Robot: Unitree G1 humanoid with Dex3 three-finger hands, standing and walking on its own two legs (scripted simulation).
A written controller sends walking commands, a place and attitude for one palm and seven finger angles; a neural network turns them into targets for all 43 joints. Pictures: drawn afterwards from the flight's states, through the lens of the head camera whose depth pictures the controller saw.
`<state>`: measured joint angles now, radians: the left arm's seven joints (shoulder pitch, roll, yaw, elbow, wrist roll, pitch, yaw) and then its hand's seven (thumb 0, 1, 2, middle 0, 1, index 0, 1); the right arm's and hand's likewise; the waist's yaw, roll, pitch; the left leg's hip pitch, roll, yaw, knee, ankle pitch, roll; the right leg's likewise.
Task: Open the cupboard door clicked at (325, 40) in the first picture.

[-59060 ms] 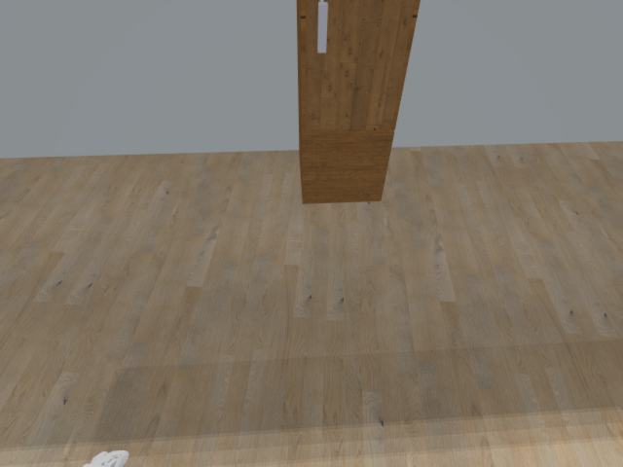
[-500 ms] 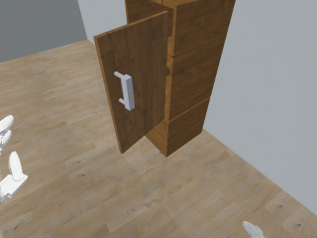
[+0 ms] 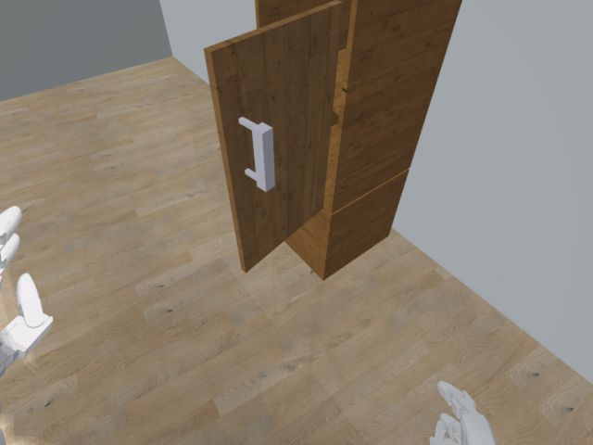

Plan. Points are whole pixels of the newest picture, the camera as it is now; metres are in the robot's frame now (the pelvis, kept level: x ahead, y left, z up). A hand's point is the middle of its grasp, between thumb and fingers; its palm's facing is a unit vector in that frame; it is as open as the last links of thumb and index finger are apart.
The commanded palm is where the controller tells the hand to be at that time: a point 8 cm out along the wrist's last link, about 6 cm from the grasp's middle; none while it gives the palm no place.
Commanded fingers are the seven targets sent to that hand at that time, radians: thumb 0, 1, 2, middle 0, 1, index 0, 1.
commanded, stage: stop stepping back and stand still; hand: left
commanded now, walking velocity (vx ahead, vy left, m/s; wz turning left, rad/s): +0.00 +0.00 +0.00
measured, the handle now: (255, 154) +0.62 +0.13 +0.05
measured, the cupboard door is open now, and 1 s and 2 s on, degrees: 100 100 100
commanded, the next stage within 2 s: let the arm hang, fingers relaxed in 0.30 s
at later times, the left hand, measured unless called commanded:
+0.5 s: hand (82, 371) +0.19 +0.28 +0.03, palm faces +0.21 -0.84 -0.51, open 7.4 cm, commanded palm none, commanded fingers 0.00 0.90 0.90 -0.20 -0.30 -0.20 -0.30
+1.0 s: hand out of the picture -0.02 +0.21 -0.16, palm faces +0.06 -0.95 -0.31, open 7.3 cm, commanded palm none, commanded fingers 0.00 0.90 0.90 -0.20 -0.30 -0.20 -0.30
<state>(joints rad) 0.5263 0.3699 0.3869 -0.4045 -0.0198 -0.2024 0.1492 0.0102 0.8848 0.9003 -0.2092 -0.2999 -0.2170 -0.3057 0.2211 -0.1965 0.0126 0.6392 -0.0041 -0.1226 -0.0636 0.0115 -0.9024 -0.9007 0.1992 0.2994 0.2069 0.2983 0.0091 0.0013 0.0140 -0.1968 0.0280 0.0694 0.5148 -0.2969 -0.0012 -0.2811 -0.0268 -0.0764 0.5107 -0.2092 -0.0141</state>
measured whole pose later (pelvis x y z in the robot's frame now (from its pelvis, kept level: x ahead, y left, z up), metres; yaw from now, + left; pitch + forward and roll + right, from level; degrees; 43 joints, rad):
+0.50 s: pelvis -0.02 +0.01 +0.00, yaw +1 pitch +1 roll +0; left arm 0.33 0.37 0.20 0.07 0.02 -0.08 0.04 0.00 0.89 0.90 -0.20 -0.30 -0.21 -0.30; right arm 0.16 -0.29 -0.01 0.75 -0.01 -0.08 0.01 0.01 -0.90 -0.90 0.20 0.30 0.21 0.30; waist 0.01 0.06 0.00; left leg -0.29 0.00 0.06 0.55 -0.28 0.02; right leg -0.36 -0.06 -0.08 0.54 -0.19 0.00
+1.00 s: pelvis -0.02 -0.02 +0.00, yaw +3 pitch -1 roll +0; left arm 0.25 0.25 0.03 1.08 0.02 0.02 0.01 0.00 0.92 0.90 -0.20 -0.30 -0.21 -0.30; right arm 0.32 -0.22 -0.02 1.07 -0.03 0.04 0.00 0.01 -0.91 -0.90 0.20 0.30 0.20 0.30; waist 0.00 0.04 0.06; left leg -0.23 0.03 0.01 0.49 -0.24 -0.01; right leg -0.27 -0.02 -0.12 0.45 -0.16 -0.04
